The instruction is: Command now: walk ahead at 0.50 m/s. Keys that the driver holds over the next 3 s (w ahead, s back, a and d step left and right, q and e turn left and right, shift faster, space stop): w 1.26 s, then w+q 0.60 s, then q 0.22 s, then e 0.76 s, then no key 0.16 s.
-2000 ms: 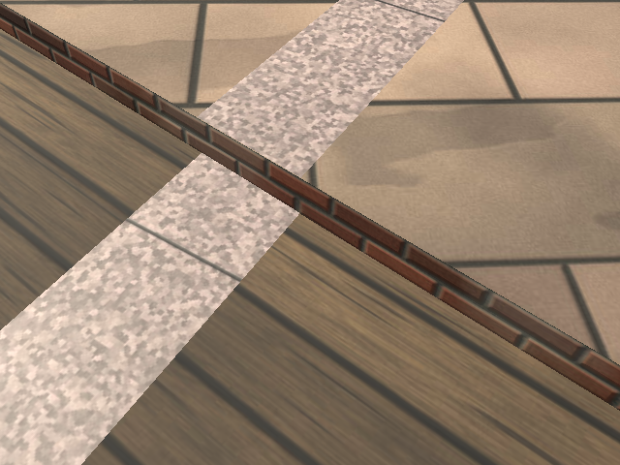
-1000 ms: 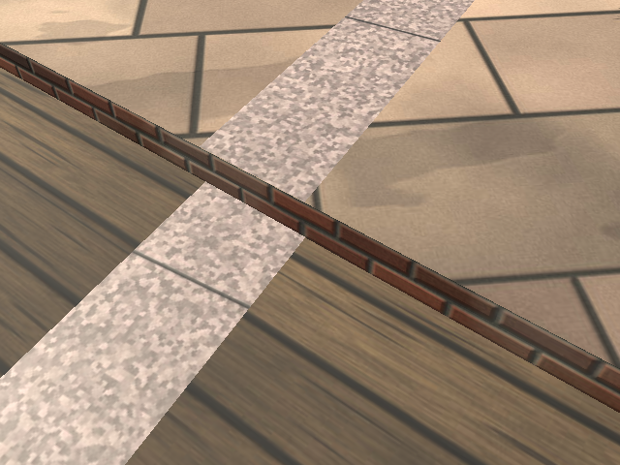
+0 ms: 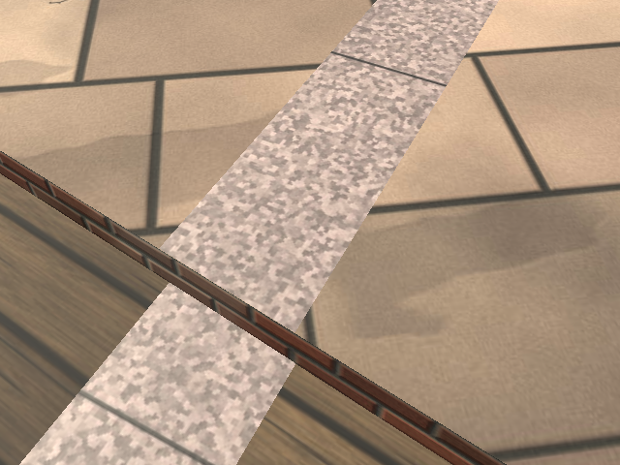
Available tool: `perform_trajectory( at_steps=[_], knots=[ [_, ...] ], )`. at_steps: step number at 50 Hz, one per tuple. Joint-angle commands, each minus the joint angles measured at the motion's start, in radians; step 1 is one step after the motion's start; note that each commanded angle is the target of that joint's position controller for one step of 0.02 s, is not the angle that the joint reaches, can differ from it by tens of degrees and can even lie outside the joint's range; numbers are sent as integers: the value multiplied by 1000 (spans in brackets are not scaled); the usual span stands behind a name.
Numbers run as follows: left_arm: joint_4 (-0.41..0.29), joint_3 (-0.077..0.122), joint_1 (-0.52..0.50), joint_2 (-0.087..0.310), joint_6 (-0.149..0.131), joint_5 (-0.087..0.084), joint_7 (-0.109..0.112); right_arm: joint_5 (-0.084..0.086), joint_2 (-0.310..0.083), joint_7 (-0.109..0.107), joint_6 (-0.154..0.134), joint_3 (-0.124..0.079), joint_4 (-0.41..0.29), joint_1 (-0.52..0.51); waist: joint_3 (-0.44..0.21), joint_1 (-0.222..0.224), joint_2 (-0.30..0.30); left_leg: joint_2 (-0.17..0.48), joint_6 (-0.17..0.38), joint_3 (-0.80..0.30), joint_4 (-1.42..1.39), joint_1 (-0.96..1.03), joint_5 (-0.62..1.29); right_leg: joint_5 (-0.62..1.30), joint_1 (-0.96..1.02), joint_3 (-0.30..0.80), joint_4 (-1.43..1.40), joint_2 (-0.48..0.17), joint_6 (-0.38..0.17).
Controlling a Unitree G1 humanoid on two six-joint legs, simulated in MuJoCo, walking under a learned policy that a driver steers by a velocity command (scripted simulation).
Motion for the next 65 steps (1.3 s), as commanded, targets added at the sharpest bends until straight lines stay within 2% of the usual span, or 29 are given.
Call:
perform_trajectory(
  at_steps=[1,4,5,6,7,9,11,14,19,25,28,30,31,32,33,34,37,40,45,49,53,56,57,59,61,62,63,64,65],
  knots=[
    [-83,11,-86,84,-16,2,4,-8,-174,-14,2,-36,-26,40,53,13,98,302,116,-125,-15,-9,404,-86,76,-23,-65,43,-24],
    [-16,30,138,115,-40,8,20,-10,-171,-21,11,-36,-20,26,-47,116,98,275,79,-84,272,46,695,-171,337,-42,-204,112,-81],
    [34,45,311,162,-53,26,32,-5,-138,-21,8,-24,-39,25,-168,174,53,230,59,-52,490,-80,572,-166,594,44,-201,29,-122],
    [51,80,423,285,-53,41,42,34,-44,-12,2,0,-81,99,-295,159,-174,89,9,31,837,-432,141,-253,900,464,-245,-248,-233],
    [64,85,410,267,-34,6,33,15,-119,-14,3,-21,-62,93,-305,156,-173,27,18,-53,986,-600,-289,-283,910,683,-344,-298,-276],
    [37,52,239,135,-31,-14,23,0,-116,-6,3,-22,-75,-17,-74,102,-12,135,30,-103,997,-650,-145,-322,667,438,-394,-215,-239],
    [56,34,202,74,-41,-19,28,-17,-90,1,20,-18,-79,-43,5,57,-22,183,11,-92,901,-573,-70,-176,517,281,-458,-134,-183],
    [101,33,260,83,-61,-23,29,-26,-64,12,43,-13,-77,-41,-13,36,-16,188,-17,-63,889,-556,-15,25,507,177,-473,-106,-191],
    [150,32,326,93,-63,-22,30,-20,-58,18,47,-7,-146,-227,53,63,-18,209,-55,-21,693,-651,123,59,521,92,-514,-69,-194],
    [187,36,378,114,-56,-13,40,-6,-52,4,39,1,-202,-354,63,91,-42,158,-25,16,428,-553,177,237,604,53,-458,-90,-164],
    [192,37,344,122,-48,-10,48,-10,-73,-6,24,-10,-195,-299,32,54,-42,121,20,21,361,-453,88,436,667,48,-337,-110,-143],
    [185,30,321,110,-40,-15,48,-26,-102,-20,-1,-29,-111,-52,-104,-44,23,88,58,38,246,-146,151,470,609,1,-27,-38,-108],
    [155,17,338,75,-39,-18,51,-45,-187,-30,-10,-50,-85,105,-222,-82,138,306,94,-195,238,87,191,109,424,-41,250,22,-83],
    [159,5,471,-9,-34,-49,46,-34,-291,-26,7,-77,-69,131,-292,-17,394,518,224,-607,125,279,232,-568,97,-64,580,210,-49],
    [182,29,423,85,-22,-16,50,3,-235,-16,22,-72,-81,67,-228,-10,195,467,213,-598,97,192,37,-544,23,67,694,146,-66],
    [159,33,335,80,-24,-8,40,10,-161,-12,23,-51,-105,-44,-91,19,123,428,187,-481,64,47,-84,-446,-15,70,696,102,-76],
    [146,24,287,33,-12,4,21,4,-65,-15,7,-18,-102,-126,7,82,108,317,119,-274,-37,-176,52,-300,69,52,628,37,-57],
    [151,24,301,11,8,5,15,4,-71,-14,-15,-15,-56,-34,-29,92,109,297,149,-193,-27,-179,262,-281,62,11,727,56,-38],
    [55,18,83,-17,26,1,38,-6,-61,-14,-9,-3,12,132,57,50,78,340,214,-284,-46,-44,-92,-384,-473,-3,1197,28,-46],
    [-83,-30,-110,-96,20,-13,62,-28,-42,-21,-16,22,70,251,91,23,58,381,197,-299,20,41,-69,-544,-888,4,1558,54,-85],
    [-220,-82,-227,-115,25,-20,59,0,-40,-33,-15,44,102,221,133,66,45,289,119,-181,-70,-151,-95,-534,-814,-71,1283,46,-91],
    [-251,-95,-240,-115,40,-10,41,39,-61,-67,2,41,94,214,82,57,58,299,145,-94,-236,-162,438,-431,-428,-128,886,33,-107],
    [-219,-95,-156,-115,45,-29,39,45,-70,-62,1,43,66,163,34,94,57,275,134,1,-182,-169,790,-405,-234,-178,758,65,-130],
    [-161,-74,-16,-80,41,-33,41,36,-148,-54,-1,20,42,166,-114,146,179,313,124,33,58,-38,1562,-432,12,-235,642,174,-154],
    [-94,-31,208,1,19,-28,41,27,-178,-40,4,-3,31,143,-252,260,267,329,91,25,474,43,1694,-476,263,-120,417,215,-203],
    [-51,9,330,101,10,-1,42,42,-129,-29,-12,-2,-15,170,-338,273,160,246,63,7,844,-203,1292,-597,493,299,276,24,-290],
    [5,48,366,208,30,-11,48,27,-62,8,-15,-13,-68,117,-350,240,-130,-40,1,-47,1271,-515,14,-434,599,894,-156,-188,-388],
    [7,54,252,199,25,-27,42,-3,-38,22,-16,-16,-117,106,-282,143,-48,11,29,-239,1427,-648,1,-543,522,985,-259,-211,-337],
    [14,44,167,123,14,-25,38,-2,-20,19,-11,-14,-157,39,-118,96,31,58,43,-186,1453,-715,48,-675,370,838,-243,-212,-287]
  ],
)
Next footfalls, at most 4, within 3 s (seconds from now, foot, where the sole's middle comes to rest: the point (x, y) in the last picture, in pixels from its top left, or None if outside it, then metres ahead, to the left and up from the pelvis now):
0.10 right None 0.22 -0.11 -0.78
0.60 left None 0.48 0.09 -0.78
1.22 right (326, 288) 0.84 -0.06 -0.64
1.80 left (249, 197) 1.13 0.12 -0.64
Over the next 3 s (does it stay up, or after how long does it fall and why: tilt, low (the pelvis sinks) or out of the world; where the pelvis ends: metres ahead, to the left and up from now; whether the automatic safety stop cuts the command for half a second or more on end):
stays up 1.32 -0.01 0.14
